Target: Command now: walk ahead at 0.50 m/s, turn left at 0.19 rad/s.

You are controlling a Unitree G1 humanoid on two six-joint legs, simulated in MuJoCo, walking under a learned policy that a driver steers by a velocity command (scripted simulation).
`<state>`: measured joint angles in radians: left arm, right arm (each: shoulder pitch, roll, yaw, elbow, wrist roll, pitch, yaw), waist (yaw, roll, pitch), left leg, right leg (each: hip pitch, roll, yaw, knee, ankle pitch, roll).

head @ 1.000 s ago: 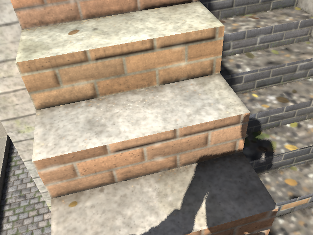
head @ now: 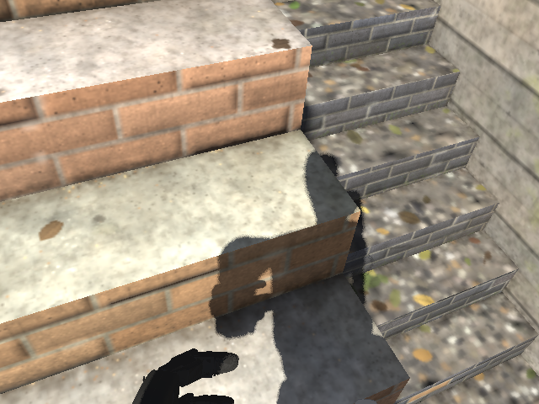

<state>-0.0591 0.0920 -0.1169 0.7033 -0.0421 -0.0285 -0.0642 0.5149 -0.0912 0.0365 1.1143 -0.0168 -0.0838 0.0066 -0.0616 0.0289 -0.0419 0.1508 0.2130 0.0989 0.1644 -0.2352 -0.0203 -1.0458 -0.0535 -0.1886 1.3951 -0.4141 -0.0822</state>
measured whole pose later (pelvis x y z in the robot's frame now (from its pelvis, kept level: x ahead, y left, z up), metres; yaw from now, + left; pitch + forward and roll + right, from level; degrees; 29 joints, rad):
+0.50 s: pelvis +0.19 +0.00 +0.18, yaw +14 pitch -1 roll +1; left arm 0.39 0.14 -0.09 1.03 0.06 -0.05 0.00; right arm 0.11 -0.10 0.08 0.80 0.05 0.02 0.02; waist 0.02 0.01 -0.09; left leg -1.40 0.03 0.03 2.26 -0.14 0.05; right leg -0.10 -0.17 -0.33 0.45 -0.30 0.03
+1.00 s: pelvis +0.39 +0.15 +0.37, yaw +28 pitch +1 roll -6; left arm -0.05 0.05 -0.11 0.64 -0.04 -0.14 -0.07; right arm 0.50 -0.07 0.09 1.03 -0.05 -0.04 0.03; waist 0.00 -0.01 -0.08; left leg -0.22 -0.06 -0.07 0.59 -0.37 0.08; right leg -1.45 0.11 0.12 2.40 -0.03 -0.16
